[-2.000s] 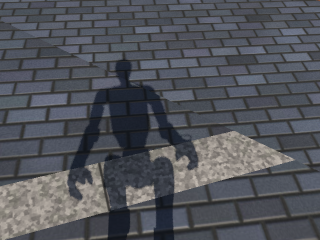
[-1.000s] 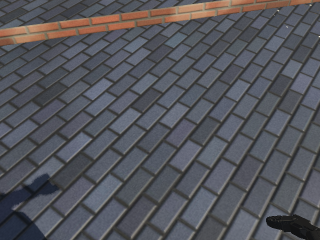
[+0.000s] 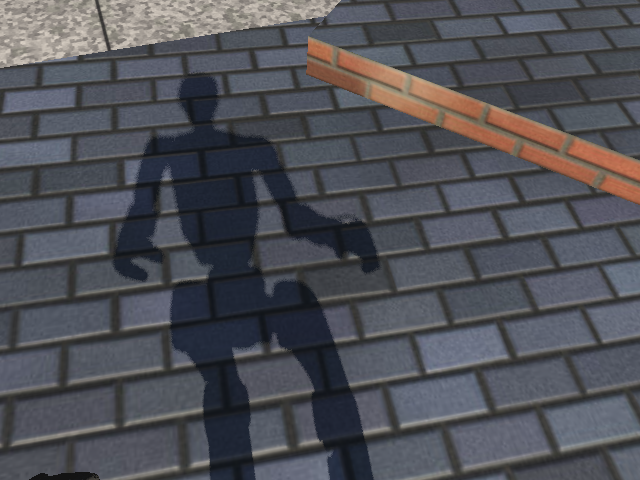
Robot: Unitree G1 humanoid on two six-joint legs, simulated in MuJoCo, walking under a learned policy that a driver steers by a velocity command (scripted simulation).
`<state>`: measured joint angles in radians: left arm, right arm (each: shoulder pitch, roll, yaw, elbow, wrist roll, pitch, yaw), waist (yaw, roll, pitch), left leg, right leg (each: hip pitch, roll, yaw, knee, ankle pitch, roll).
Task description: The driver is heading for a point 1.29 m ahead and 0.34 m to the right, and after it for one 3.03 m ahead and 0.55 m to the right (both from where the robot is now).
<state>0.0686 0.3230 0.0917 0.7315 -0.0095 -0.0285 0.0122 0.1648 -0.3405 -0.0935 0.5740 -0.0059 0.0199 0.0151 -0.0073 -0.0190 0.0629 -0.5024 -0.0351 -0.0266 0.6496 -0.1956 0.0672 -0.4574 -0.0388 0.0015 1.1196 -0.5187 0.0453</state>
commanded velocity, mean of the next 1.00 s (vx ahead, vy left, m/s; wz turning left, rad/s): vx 0.02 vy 0.00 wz -0.46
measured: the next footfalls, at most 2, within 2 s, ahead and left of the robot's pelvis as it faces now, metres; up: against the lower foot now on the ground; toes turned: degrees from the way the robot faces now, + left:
right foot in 0.26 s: +0.14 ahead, -0.16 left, +0.00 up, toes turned +2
left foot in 0.60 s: +0.14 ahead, +0.07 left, +0.00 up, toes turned -20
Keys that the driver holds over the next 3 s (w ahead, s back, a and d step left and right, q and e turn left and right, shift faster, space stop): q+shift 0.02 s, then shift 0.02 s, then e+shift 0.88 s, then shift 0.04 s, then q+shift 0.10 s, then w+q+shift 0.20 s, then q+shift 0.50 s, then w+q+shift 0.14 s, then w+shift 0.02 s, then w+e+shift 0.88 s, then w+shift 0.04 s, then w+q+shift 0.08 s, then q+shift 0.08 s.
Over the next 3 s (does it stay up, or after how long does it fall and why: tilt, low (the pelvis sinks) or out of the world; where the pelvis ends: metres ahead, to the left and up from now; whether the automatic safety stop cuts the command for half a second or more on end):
stays up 1.12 -0.36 0.00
